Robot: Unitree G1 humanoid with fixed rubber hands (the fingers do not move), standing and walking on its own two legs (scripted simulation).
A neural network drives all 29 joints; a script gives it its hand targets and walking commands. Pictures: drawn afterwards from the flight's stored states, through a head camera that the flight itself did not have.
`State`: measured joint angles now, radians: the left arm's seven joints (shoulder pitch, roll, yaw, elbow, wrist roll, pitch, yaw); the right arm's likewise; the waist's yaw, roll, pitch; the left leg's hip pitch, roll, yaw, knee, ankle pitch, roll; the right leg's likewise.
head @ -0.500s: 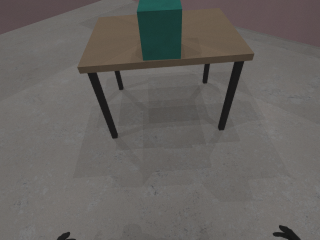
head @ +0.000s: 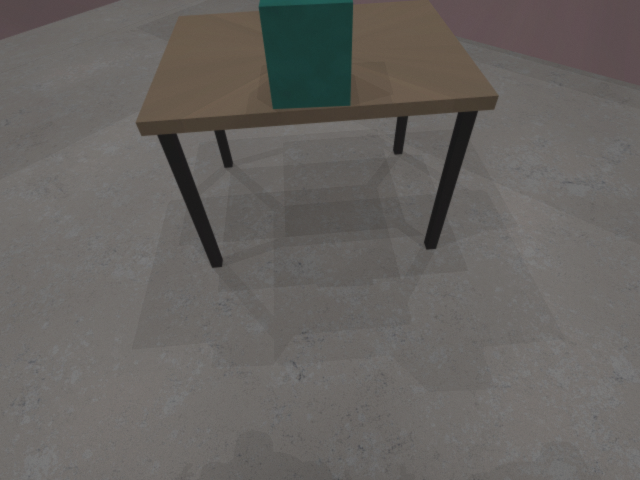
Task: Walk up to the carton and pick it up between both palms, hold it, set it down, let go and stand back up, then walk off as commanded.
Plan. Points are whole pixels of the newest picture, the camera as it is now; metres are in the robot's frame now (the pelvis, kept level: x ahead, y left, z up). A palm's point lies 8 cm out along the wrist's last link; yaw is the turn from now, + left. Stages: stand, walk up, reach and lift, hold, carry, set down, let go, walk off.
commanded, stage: stand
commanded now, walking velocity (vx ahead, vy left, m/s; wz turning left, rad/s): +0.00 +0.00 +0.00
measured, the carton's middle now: (308, 43) +1.12 +0.06 +0.03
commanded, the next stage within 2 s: none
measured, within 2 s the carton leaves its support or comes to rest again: neither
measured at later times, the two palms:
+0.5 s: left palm out of the picture +0.09 +0.31 -0.11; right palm out of the picture +0.08 -0.32 -0.11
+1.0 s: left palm out of the picture +0.08 +0.30 -0.11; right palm out of the picture +0.06 -0.32 -0.12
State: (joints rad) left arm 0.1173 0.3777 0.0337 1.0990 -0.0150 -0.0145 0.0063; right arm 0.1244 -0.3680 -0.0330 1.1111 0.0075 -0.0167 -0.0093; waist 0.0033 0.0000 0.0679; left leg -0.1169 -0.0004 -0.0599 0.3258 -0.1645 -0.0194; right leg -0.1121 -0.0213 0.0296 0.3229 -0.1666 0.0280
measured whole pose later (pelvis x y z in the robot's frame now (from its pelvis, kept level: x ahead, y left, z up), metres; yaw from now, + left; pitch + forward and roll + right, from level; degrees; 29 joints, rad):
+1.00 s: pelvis +0.00 -0.01 +0.00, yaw -1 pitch -3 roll +0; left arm 0.13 0.37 0.04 1.09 -0.01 -0.01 0.01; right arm 0.14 -0.38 -0.03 1.11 0.01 -0.02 -0.02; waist 0.00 0.01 0.05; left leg -0.09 0.02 -0.05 0.31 -0.17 -0.03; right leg -0.09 -0.01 0.04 0.31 -0.16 0.02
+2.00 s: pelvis +0.01 -0.01 +0.00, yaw -1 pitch -3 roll +0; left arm 0.14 0.37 0.03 1.08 -0.01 -0.01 0.01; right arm 0.15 -0.38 -0.03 1.09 0.00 -0.02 -0.02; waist 0.00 0.01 0.06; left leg -0.09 0.02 -0.05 0.32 -0.17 -0.03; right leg -0.09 -0.01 0.04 0.32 -0.17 0.02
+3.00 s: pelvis +0.01 -0.01 +0.00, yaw -1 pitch -3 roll +0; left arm 0.14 0.37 0.03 1.07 -0.01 -0.01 0.01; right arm 0.16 -0.38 -0.03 1.09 0.00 -0.02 -0.02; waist 0.00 0.02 0.06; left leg -0.08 0.02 -0.05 0.32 -0.18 -0.03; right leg -0.09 0.00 0.03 0.32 -0.18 0.01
